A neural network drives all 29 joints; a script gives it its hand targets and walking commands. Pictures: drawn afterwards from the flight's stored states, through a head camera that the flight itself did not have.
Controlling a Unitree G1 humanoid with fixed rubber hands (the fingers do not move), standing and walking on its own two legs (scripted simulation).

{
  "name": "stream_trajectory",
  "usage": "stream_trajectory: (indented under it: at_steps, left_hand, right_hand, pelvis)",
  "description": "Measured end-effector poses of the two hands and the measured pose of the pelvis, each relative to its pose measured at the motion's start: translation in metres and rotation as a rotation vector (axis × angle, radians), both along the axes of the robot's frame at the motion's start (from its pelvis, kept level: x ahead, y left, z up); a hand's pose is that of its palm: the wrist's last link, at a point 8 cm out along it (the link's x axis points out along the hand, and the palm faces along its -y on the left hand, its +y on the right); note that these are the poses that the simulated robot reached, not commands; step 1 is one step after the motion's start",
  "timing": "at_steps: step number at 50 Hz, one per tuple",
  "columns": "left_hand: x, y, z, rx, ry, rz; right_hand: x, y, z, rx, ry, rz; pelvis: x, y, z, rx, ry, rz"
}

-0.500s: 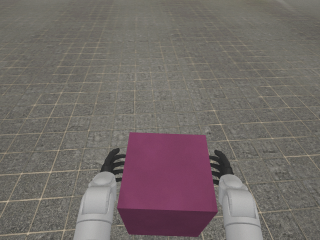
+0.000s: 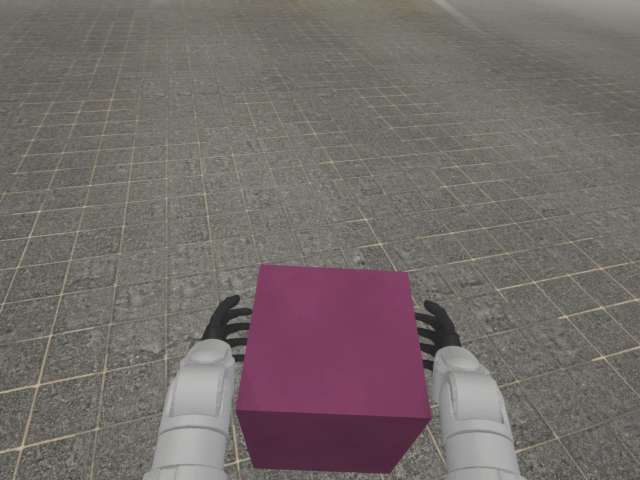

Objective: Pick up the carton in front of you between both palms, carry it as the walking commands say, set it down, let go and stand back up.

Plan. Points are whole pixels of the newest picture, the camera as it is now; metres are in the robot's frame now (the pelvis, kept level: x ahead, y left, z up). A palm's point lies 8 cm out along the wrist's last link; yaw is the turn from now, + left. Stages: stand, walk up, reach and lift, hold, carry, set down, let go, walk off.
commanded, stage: hold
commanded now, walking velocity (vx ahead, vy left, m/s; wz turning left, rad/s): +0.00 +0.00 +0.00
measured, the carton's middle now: (327, 373) +0.31 +0.00 -0.05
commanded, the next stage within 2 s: set down in 0.18 s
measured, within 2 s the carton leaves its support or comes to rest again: neither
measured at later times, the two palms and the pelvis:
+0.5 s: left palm (213, 331) +0.33 +0.17 +0.01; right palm (423, 340) +0.33 -0.13 +0.02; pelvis +0.00 +0.01 -0.01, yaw -1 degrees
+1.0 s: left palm (225, 367) +0.39 +0.18 -0.19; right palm (383, 376) +0.38 -0.11 -0.18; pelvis -0.03 +0.00 -0.11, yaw -2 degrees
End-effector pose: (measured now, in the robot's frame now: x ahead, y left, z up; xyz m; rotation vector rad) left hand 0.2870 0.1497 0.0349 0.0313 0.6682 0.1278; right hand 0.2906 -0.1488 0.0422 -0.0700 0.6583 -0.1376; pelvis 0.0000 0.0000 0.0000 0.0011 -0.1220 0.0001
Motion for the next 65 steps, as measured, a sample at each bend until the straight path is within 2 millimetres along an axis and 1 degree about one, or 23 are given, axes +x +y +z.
stream_trajectory:
  at_steps: [9, 16, 20, 24, 27, 29, 34, 38, 41, 43, 46, 50, 54, 58, 65]
  left_hand:
    - [0.005, 0.012, 0.002, -0.020, -0.004, -0.014]
    - [0.016, 0.013, 0.002, -0.030, 0.001, -0.011]
    - [0.028, 0.013, -0.005, -0.042, 0.013, 0.013]
    - [0.042, 0.016, -0.020, -0.050, 0.028, 0.018]
    - [0.053, 0.019, -0.039, -0.039, 0.040, 0.013]
    - [0.058, 0.021, -0.057, -0.028, 0.047, 0.007]
    - [0.065, 0.026, -0.115, -0.007, 0.048, -0.005]
    - [0.070, 0.028, -0.162, -0.011, 0.037, -0.011]
    - [0.076, 0.029, -0.189, -0.019, 0.018, -0.013]
    - [0.083, 0.030, -0.201, -0.025, 0.001, -0.014]
    - [0.094, 0.031, -0.213, -0.034, -0.022, -0.014]
    - [0.106, 0.033, -0.227, -0.048, -0.028, -0.008]
    - [0.115, 0.037, -0.245, -0.051, -0.011, -0.008]
    - [0.122, 0.042, -0.269, -0.045, 0.005, -0.011]
    - [0.134, 0.049, -0.317, -0.038, 0.009, -0.013]
  right_hand:
    - [0.002, 0.011, 0.004, 0.001, -0.002, -0.017]
    - [0.010, 0.013, 0.004, 0.008, 0.002, -0.031]
    - [0.021, 0.014, -0.003, 0.011, 0.014, -0.042]
    - [0.036, 0.017, -0.017, 0.012, 0.029, -0.043]
    - [0.047, 0.020, -0.036, 0.002, 0.042, -0.036]
    - [0.054, 0.023, -0.053, -0.005, 0.049, -0.028]
    - [0.063, 0.027, -0.109, -0.006, 0.051, -0.023]
    - [0.066, 0.029, -0.156, 0.012, 0.040, -0.039]
    - [0.070, 0.030, -0.183, 0.034, 0.021, -0.059]
    - [0.074, 0.030, -0.195, 0.049, 0.003, -0.072]
    - [0.083, 0.032, -0.208, 0.065, -0.021, -0.087]
    - [0.094, 0.034, -0.222, 0.073, -0.031, -0.099]
    - [0.102, 0.038, -0.241, 0.072, -0.015, -0.102]
    - [0.109, 0.043, -0.264, 0.064, 0.001, -0.097]
    - [0.123, 0.049, -0.311, 0.055, 0.005, -0.089]
  pelvis:
    - [0.002, 0.015, 0.000, -0.002, 0.003, -0.015]
    - [0.005, 0.019, -0.001, 0.000, 0.007, -0.022]
    - [0.006, 0.018, -0.004, 0.003, 0.019, -0.024]
    - [0.004, 0.014, -0.008, 0.004, 0.057, -0.023]
    - [0.002, 0.010, -0.013, 0.001, 0.115, -0.016]
    - [-0.001, 0.007, -0.016, -0.003, 0.170, -0.009]
    - [-0.009, 0.001, -0.030, -0.018, 0.331, 0.004]
    - [-0.015, -0.003, -0.048, -0.026, 0.475, 0.003]
    - [-0.018, -0.004, -0.064, -0.030, 0.575, -0.002]
    - [-0.021, -0.005, -0.074, -0.031, 0.629, -0.007]
    - [-0.025, -0.004, -0.090, -0.033, 0.690, -0.014]
    - [-0.030, -0.002, -0.111, -0.034, 0.741, -0.019]
    - [-0.034, 0.002, -0.131, -0.038, 0.778, -0.024]
    - [-0.038, 0.006, -0.151, -0.044, 0.817, -0.027]
    - [-0.046, 0.012, -0.190, -0.060, 0.881, -0.032]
